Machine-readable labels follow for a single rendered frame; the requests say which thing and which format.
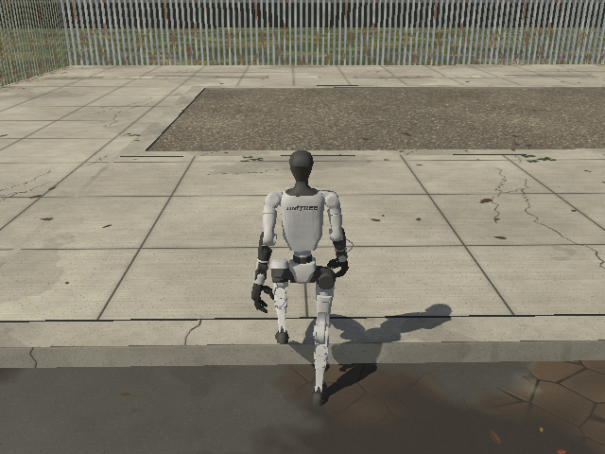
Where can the robot left hand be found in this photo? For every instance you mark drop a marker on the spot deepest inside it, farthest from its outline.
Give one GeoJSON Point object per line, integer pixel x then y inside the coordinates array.
{"type": "Point", "coordinates": [255, 295]}

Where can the right robot foot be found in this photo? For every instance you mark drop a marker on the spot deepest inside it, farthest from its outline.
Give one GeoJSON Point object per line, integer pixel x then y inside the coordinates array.
{"type": "Point", "coordinates": [318, 397]}

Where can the left robot forearm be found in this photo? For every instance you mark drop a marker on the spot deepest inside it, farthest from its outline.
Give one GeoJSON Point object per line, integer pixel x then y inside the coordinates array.
{"type": "Point", "coordinates": [264, 253]}

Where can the right robot shin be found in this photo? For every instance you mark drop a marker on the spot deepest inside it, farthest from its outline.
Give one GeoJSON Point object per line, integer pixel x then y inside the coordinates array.
{"type": "Point", "coordinates": [320, 359]}

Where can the robot right hand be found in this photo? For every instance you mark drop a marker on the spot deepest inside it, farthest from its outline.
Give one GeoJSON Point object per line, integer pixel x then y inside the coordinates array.
{"type": "Point", "coordinates": [334, 263]}

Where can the right robot upper arm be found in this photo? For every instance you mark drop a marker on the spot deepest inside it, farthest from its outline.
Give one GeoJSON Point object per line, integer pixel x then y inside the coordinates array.
{"type": "Point", "coordinates": [331, 200]}

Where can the left robot upper arm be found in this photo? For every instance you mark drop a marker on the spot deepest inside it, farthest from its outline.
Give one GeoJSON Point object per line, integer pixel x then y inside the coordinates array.
{"type": "Point", "coordinates": [271, 202]}

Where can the right robot forearm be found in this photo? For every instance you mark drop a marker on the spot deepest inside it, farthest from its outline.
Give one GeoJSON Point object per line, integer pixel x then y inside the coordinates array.
{"type": "Point", "coordinates": [340, 248]}

